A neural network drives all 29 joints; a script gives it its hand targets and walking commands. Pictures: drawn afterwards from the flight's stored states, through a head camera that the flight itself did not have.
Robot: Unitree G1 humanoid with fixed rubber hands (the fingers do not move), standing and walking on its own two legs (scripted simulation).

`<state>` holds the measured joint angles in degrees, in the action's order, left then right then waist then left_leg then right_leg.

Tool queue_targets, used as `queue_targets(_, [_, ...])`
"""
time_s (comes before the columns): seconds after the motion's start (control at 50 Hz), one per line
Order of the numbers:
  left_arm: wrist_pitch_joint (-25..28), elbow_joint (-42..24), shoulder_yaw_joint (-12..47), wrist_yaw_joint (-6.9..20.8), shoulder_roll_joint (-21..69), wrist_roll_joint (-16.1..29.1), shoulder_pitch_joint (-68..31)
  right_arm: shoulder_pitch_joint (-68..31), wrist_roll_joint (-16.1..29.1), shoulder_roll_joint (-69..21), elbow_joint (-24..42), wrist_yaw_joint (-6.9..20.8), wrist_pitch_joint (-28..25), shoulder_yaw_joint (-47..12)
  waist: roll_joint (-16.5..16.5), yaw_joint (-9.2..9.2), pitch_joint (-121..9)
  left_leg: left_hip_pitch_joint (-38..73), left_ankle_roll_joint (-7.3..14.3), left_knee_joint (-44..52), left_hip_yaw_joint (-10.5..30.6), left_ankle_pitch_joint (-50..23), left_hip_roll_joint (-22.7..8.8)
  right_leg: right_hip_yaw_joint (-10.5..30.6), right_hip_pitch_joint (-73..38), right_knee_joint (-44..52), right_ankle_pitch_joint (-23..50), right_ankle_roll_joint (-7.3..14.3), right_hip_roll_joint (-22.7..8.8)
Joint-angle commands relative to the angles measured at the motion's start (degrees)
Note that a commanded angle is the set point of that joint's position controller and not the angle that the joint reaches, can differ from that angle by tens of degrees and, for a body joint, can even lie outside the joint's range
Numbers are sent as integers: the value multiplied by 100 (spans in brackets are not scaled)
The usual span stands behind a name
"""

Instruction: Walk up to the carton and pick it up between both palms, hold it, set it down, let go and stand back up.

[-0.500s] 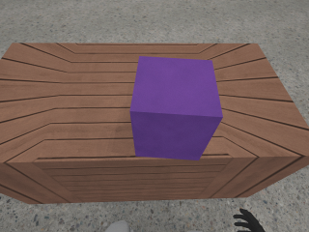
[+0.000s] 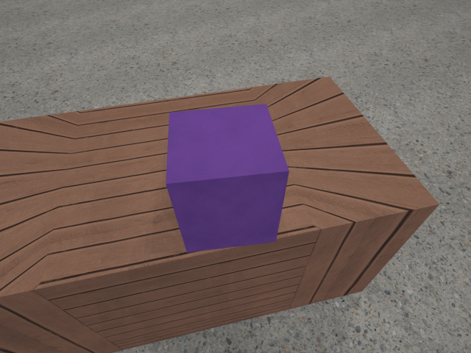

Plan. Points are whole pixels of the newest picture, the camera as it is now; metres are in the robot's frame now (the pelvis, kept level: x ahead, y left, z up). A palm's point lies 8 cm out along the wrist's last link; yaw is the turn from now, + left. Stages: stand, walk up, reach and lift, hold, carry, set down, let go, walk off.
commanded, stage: walk up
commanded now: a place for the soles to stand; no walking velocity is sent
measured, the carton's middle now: (225, 180) +0.47 +0.04 -0.02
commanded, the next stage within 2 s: reach and lift in 1.00 s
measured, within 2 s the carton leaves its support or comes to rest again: neither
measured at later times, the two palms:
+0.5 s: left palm out of the picture +0.04 +0.26 -0.13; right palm out of the picture +0.05 -0.24 -0.13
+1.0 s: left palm out of the picture +0.03 +0.26 -0.14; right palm out of the picture +0.05 -0.24 -0.13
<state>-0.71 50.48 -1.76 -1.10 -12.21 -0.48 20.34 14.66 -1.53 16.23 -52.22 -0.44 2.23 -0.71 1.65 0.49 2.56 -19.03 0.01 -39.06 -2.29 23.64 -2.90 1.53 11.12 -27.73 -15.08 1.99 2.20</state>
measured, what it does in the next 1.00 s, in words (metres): stands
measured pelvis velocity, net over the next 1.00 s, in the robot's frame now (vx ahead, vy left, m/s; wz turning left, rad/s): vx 0.03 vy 0.00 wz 0.09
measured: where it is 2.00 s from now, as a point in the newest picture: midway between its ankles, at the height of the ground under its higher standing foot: outside the picture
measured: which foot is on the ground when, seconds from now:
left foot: down 0.00-1.00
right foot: down 0.00-1.00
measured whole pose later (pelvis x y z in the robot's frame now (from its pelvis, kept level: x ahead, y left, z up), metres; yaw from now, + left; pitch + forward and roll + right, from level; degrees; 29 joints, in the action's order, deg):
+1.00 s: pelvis +0.03 +0.00 +0.00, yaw +5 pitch -1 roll -1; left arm 0.6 61.8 2.8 -1.3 -14.0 -0.4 14.3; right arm 16.8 -0.7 13.2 -60.6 -1.5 -1.4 -3.3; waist 0.3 -0.6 1.5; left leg -12.0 0.2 -26.3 2.2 13.2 0.3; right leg -3.1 6.0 -22.9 -15.8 1.2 0.8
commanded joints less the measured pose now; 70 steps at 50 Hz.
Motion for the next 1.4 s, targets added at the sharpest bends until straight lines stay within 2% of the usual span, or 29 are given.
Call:
queue_targets(0.0, [149,-193,-94,32,-951,-108,-243,142,-44,268,217,-54,-304,18,-592,-124,-352,621,66,1340,-82,-1231,160,880,-219,463,1583,528,-1080])
queue_targets(0.02, [159,-150,-56,55,-956,-90,-292,209,-39,286,205,-71,-341,7,-530,-189,-489,1100,138,1667,84,-1832,39,852,-15,355,1565,423,-1103])
queue_targets(0.06, [193,-62,97,92,-660,5,-8,370,-42,483,162,-122,-370,24,-267,-89,-569,1759,336,1676,1006,-2162,-676,676,675,225,578,167,-780])
queue_targets(0.08, [155,54,171,69,-424,33,258,215,117,770,54,-101,-315,88,42,153,-243,977,480,1854,1187,-1083,-740,499,398,533,-229,98,-488])
queue_targets(0.1, [117,153,184,48,-479,-17,160,138,147,740,6,-74,-264,96,105,97,195,391,453,2074,1173,-317,-653,550,208,636,-372,96,-496])
queue_targets(0.12, [115,183,154,38,-644,-32,15,196,159,549,-42,-42,-254,35,13,9,456,239,370,2150,1025,-264,-515,592,240,638,-289,104,-511])
queue_targets(0.18, [177,329,157,46,-783,8,-18,308,109,478,-91,-23,-301,-10,108,-25,409,387,299,2025,851,-739,-366,612,267,705,-2,118,-599])
queue_targets(0.26, [255,417,211,31,-773,24,-277,345,80,408,-174,-21,-390,-24,-83,-103,-45,859,314,1793,751,-1466,-329,558,134,735,493,114,-660])
queue_targets(0.36, [233,583,258,12,-757,20,-332,377,77,393,-292,-54,-397,-45,-137,-111,-126,925,313,1728,711,-1863,-345,474,-13,708,873,102,-687])
queue_targets(0.5, [201,781,307,-9,-806,31,-334,389,77,396,-446,-81,-383,-78,-157,-104,-57,909,303,1731,705,-1977,-340,419,-61,744,933,88,-708])
queue_targets(0.58, [207,822,321,-10,-822,14,-339,415,79,387,-537,-88,-374,-89,-150,-105,49,818,302,1719,760,-1734,-270,344,-30,824,605,98,-694])
queue_targets(0.78, [198,924,345,-34,-843,9,-374,478,83,354,-665,-108,-408,-121,-89,-102,-51,750,291,1634,856,-2160,-260,183,-302,797,839,89,-740])
queue_targets(0.98, [160,1032,363,-46,-833,12,-351,527,90,338,-749,-136,-403,-148,-88,-106,31,589,270,1605,963,-2103,-217,58,-389,861,682,87,-768])
queue_targets(1.0, [-1001,-1381,-152,99,-1870,195,-4761,-4236,-560,76,656,77,-644,809,-337,-317,-400,-487,-96,725,21,-686,-146,-435,1171,-399,-881,-75,-453])
queue_targets(1.02, [-1735,-1569,-63,-25,-1833,225,-3965,-3304,-756,228,389,233,-386,996,-483,-454,418,-1019,-107,584,-172,356,53,-370,1255,-512,-1668,-33,-474])
queue_targets(1.04, [-2266,-1529,91,18,-1369,374,-3557,-3102,-506,228,636,361,-48,927,-675,-202,-378,-807,-115,517,-172,229,30,-513,724,-806,-1287,-73,-481])
queue_targets(1.08, [-3006,-2025,-133,84,-1305,34,-3166,-2197,-187,342,897,517,426,671,-100,-40,-1027,-229,-267,344,-236,-229,-9,-444,988,-807,-462,-12,-580])
queue_targets(1.1, [-3281,-1917,-23,124,-985,-49,-2797,-2021,-70,404,614,494,538,665,89,-63,-1141,67,-324,131,-117,-800,-69,-627,1370,-972,133,-8,-536])
queue_targets(1.12, [-3492,-2011,-82,183,-925,-237,-2553,-1783,164,522,324,460,586,498,359,-167,-1441,730,-469,-150,-36,-2016,-59,-825,1509,-1158,1096,-44,-420])
queue_targets(1.14, [-3651,-2154,-224,279,-783,-379,-2172,-1603,492,706,83,427,611,245,425,-259,-1736,1522,-586,-382,90,-3225,-8,-947,1509,-1212,1866,-89,-268])
queue_targets(1.18, [-3766,-2430,-518,490,-558,-516,-1373,-1395,943,1018,77,369,578,-70,364,-341,-1736,2385,-611,-199,142,-4090,54,-976,1298,-769,2562,-118,-139])
queue_targets(1.2, [-3736,-2587,-641,570,-545,-601,-1063,-1346,1054,1131,220,344,544,-130,164,-333,-1602,2506,-547,30,105,-4063,105,-920,1007,-475,2841,-131,-85])
queue_targets(1.22, [-3674,-2762,-727,606,-542,-706,-842,-1338,1121,1188,316,326,508,-162,0,-320,-1369,2486,-491,324,76,-3828,170,-862,817,-202,2641,-118,-11])
queue_targets(1.24, [-3592,-2759,-723,602,-538,-762,-880,-1397,1082,1095,384,295,452,-207,-65,-301,-1047,2269,-435,520,36,-3352,251,-806,753,-26,2363,-76,-17])
queue_targets(1.26, [-3472,-2910,-697,631,-593,-869,-1017,-1584,1107,1019,282,308,387,-242,-169,-329,-839,2037,-279,705,33,-2469,421,-635,932,237,1574,-45,-30])
queue_targets(1.28, [-3318,-2716,-702,581,-708,-745,-1190,-1722,862,763,792,235,324,-226,-584,-226,-18,1740,-172,870,-56,-1559,467,-651,1335,445,1081,-128,-140])
queue_targets(1.3, [-3157,-2612,-662,518,-751,-711,-1383,-1749,672,568,987,216,279,-226,-675,-158,290,1484,-118,957,-111,-1339,477,-576,1279,507,1030,-190,-176])
queue_targets(1.34, [-2822,-2677,-755,420,-744,-770,-1659,-1578,593,322,1243,312,178,-229,-359,-39,61,1415,-187,1128,-211,-1586,455,-468,780,638,865,-157,-221])
queue_targets(1.38, [-2487,-2784,-731,328,-789,-639,-2094,-1678,406,154,1545,402,39,-26,-267,13,-211,1345,-168,1152,-244,-1550,366,-431,890,680,430,-181,-274])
